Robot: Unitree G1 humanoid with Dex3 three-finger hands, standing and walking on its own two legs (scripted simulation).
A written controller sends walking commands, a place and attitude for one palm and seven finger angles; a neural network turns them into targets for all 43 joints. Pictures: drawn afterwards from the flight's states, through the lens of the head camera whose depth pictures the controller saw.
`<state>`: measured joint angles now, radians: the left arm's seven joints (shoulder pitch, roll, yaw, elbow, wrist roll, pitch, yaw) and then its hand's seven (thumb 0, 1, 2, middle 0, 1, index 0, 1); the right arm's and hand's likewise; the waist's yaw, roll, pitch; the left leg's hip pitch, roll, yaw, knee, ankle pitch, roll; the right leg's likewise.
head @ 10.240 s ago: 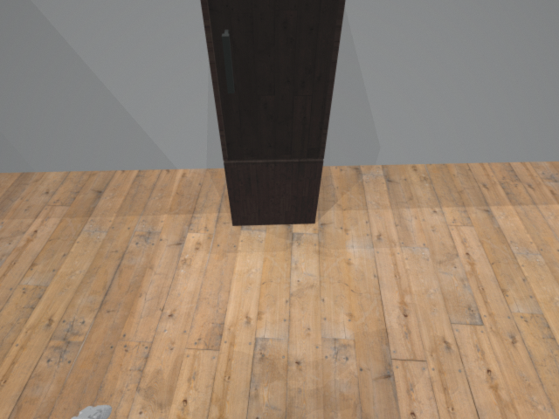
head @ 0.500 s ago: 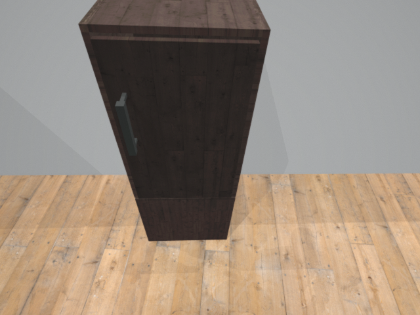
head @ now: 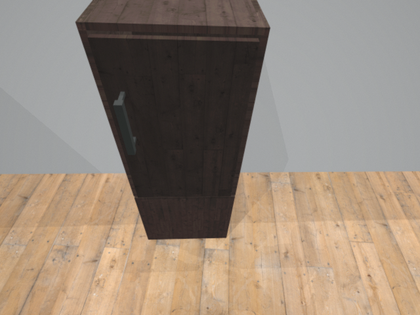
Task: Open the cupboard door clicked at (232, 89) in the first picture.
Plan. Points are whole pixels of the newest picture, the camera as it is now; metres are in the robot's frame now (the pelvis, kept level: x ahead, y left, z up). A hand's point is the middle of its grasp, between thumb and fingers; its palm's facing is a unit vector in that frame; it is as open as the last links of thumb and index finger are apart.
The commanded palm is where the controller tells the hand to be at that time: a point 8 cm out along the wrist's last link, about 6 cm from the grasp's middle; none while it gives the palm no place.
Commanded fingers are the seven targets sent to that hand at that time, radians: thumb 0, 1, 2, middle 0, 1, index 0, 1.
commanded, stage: look again from close up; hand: left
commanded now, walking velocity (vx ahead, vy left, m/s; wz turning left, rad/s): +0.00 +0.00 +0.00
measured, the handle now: (127, 124) +0.54 +0.25 +0.04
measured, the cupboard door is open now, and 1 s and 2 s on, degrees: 0 0 0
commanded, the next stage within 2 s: raise the hand with hooked fingers in 0.20 s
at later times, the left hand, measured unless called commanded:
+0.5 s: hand (108, 290) +0.17 +0.20 -0.03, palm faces +0.26 -0.95 -0.18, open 7.4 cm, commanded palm +0.11 +0.22 -0.06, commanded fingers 0.00 0.64 0.79 -0.22 -0.47 -0.22 -0.47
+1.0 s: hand (117, 282) +0.18 +0.18 -0.02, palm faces +0.06 -1.00 -0.07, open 10.2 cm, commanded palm +0.15 +0.25 -0.02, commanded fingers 0.00 0.06 0.54 -0.26 -0.84 -0.26 -0.84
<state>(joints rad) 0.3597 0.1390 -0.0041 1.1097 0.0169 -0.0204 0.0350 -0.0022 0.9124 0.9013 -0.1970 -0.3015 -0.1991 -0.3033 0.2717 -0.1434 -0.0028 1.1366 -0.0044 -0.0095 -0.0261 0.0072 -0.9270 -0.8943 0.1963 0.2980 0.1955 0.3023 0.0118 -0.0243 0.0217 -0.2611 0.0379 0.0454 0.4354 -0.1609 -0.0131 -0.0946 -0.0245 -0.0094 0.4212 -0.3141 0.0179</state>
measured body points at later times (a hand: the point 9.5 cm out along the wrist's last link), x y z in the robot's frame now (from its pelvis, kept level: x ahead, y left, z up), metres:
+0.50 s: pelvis -0.01 +0.00 -0.02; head +0.00 -0.01 +0.43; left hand +0.15 +0.25 -0.02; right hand +0.11 -0.25 -0.13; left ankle +0.05 +0.13 -0.74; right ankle -0.05 -0.13 -0.74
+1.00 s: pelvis -0.04 -0.03 -0.09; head +0.01 -0.03 +0.35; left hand +0.17 +0.24 -0.01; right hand +0.16 -0.24 -0.18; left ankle +0.04 +0.13 -0.74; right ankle -0.05 -0.13 -0.74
